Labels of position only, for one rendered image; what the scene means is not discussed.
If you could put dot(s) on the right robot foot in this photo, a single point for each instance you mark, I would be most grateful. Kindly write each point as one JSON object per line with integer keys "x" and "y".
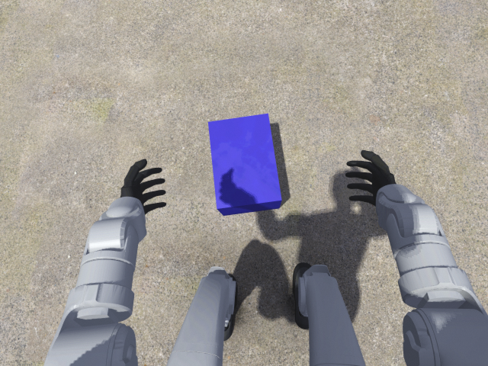
{"x": 301, "y": 321}

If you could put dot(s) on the robot left upper arm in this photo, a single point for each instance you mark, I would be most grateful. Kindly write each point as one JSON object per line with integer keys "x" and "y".
{"x": 102, "y": 345}

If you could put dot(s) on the left robot thigh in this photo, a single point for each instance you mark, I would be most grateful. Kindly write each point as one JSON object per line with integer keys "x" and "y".
{"x": 200, "y": 340}

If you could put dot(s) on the right robot hand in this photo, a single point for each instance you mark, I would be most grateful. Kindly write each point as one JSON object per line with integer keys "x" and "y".
{"x": 380, "y": 176}

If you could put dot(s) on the left robot forearm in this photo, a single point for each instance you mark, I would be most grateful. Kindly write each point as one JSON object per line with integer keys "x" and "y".
{"x": 103, "y": 294}

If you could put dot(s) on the right robot forearm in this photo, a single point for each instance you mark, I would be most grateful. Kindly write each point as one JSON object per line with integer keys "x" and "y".
{"x": 429, "y": 275}

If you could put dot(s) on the left robot hand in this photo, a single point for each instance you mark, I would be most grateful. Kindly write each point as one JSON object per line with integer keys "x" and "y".
{"x": 133, "y": 188}

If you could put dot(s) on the robot right upper arm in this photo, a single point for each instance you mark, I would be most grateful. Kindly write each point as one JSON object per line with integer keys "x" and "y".
{"x": 445, "y": 337}

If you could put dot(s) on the carton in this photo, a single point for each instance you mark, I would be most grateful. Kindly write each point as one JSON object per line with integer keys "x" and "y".
{"x": 244, "y": 167}

